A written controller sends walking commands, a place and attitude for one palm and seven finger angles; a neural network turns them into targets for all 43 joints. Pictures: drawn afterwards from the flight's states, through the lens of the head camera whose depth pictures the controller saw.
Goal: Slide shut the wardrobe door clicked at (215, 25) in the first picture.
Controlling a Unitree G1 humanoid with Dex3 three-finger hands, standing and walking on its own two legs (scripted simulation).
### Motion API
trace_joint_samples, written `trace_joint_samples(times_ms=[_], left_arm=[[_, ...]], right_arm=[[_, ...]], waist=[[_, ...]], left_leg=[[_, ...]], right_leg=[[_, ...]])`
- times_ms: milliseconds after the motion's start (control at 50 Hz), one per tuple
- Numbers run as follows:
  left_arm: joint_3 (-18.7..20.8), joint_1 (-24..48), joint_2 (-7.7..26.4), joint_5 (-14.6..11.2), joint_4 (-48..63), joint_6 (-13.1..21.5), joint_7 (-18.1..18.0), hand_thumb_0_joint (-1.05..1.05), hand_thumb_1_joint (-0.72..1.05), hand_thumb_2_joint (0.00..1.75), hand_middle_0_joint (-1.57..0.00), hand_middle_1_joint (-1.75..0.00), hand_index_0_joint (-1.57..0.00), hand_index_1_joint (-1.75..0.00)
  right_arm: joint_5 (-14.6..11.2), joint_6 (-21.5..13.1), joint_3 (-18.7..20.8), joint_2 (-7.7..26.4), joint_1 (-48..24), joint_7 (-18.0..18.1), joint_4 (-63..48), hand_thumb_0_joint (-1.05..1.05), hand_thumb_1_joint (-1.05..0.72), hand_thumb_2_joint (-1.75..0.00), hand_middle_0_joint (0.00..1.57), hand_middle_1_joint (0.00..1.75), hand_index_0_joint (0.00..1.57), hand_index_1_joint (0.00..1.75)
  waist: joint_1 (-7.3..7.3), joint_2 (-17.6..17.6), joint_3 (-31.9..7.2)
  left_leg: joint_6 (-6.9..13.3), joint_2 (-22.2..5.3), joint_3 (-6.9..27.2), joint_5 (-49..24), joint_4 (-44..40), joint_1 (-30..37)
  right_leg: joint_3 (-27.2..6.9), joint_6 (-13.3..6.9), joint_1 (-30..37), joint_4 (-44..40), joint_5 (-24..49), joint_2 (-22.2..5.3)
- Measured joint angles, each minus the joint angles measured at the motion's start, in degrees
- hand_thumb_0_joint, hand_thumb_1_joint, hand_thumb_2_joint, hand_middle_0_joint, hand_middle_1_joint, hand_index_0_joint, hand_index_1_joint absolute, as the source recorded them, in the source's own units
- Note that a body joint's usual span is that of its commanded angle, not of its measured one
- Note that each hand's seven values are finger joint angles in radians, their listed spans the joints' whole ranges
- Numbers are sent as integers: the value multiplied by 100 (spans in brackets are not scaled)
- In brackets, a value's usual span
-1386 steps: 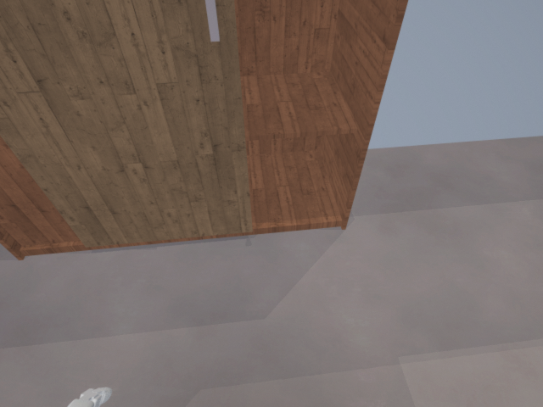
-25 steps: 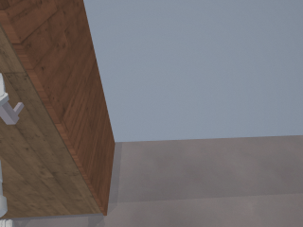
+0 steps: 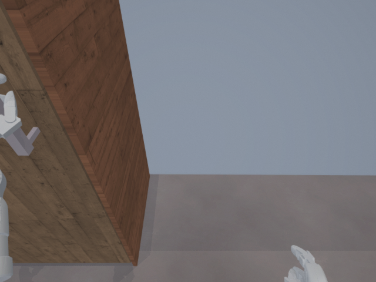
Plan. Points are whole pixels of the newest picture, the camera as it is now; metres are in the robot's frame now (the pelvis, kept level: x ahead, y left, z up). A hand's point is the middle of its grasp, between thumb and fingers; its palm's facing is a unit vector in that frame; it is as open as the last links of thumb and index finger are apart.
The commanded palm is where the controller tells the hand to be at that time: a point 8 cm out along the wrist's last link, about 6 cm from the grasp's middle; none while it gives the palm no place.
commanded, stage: stop walking and hold the door there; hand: left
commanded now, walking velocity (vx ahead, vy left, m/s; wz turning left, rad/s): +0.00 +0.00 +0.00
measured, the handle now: out of the picture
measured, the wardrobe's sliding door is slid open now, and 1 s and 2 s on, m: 0.00 0.01 0.01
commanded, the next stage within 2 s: none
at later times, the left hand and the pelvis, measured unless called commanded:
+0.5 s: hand (9, 116) +0.31 +0.33 +0.23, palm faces +0.60 -0.77 -0.24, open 6.1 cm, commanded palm +0.26 +0.37 +0.22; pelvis -0.02 +0.01 +0.00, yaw +3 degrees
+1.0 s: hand (4, 119) +0.30 +0.34 +0.23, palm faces +0.40 -0.89 -0.21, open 6.0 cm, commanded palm +0.26 +0.38 +0.22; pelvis -0.07 +0.10 -0.01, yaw +0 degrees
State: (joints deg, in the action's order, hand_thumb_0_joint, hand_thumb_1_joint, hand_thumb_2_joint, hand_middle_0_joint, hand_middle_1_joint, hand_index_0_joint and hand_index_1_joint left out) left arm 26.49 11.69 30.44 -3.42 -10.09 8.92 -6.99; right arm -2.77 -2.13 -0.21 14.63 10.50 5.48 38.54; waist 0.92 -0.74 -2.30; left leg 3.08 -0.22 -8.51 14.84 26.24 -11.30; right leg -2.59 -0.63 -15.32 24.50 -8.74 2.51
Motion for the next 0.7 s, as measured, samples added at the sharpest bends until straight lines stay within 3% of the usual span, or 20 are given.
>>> trace_joint_samples(times_ms=[380,520,560,620,660,700], left_arm=[[106,-46,-3,-36,104,-4,-63,-18,61,80,-46,-140,-35,-139],[-164,529,-100,79,103,-98,-57,-19,59,81,-44,-143,-35,-139],[-286,700,-102,120,88,-133,-43,-20,59,83,-43,-145,-35,-139],[-465,913,-126,130,35,-155,-46,-19,59,84,-41,-147,-35,-139],[-526,963,-206,107,-18,-131,-82,-18,60,84,-40,-148,-34,-139],[-595,1004,-289,63,-56,-135,-94,-17,62,83,-40,-148,-34,-139]], right_arm=[[-13,183,32,74,157,11,-9,1,-90,-90,21,30,20,30],[-12,323,128,244,1,-21,9,1,-90,-90,20,30,20,30],[-11,344,119,244,-39,-24,-3,1,-91,-90,20,30,20,30],[-39,359,82,224,-70,-11,-91,1,-91,-90,20,30,20,30],[-43,321,51,194,-89,-2,-162,1,-91,-90,20,30,20,30],[-41,222,28,110,-92,-15,-169,1,-91,-90,20,30,20,30]], waist=[[-99,-127,99],[-221,-97,290],[-287,1,348],[-242,82,414],[-175,-22,435],[-145,-147,467]], left_leg=[[-32,-42,140,33,147,-173],[-216,180,444,416,618,-636],[-147,249,289,-7,403,-599],[241,365,80,-264,264,-558],[398,341,-20,-244,270,-580],[458,300,-54,-278,229,-565]], right_leg=[[141,-32,-33,-61,22,21],[258,106,-356,191,46,-244],[255,196,-426,300,35,-407],[181,253,-594,605,-225,-572],[197,194,-846,1409,-1057,-568],[268,178,-984,2263,-1445,-530]])
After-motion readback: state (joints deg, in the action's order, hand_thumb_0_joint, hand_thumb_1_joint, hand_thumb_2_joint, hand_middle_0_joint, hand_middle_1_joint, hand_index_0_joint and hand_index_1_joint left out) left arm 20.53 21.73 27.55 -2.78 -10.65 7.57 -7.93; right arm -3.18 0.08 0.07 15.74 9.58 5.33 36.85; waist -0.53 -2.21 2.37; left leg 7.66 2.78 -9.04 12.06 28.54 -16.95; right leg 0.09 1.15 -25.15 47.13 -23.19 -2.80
